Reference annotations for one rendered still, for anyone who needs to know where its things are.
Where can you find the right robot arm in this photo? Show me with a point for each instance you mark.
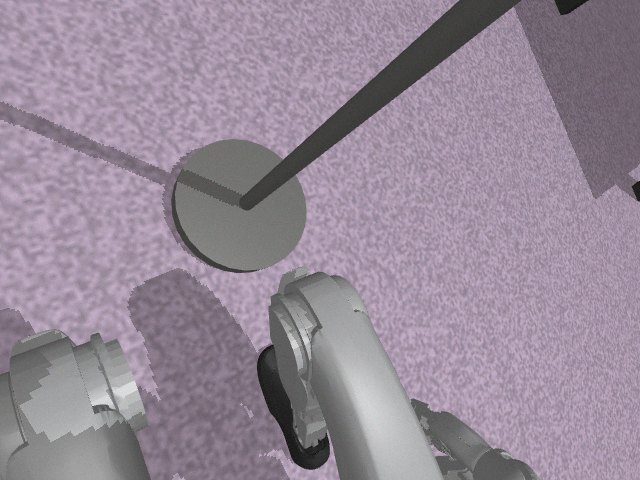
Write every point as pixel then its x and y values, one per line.
pixel 498 464

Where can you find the right robot hand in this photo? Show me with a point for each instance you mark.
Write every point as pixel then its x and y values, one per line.
pixel 452 437

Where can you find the floor lamp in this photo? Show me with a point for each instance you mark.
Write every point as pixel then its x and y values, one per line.
pixel 239 207

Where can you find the right robot foot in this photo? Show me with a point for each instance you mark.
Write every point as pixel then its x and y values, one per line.
pixel 279 406

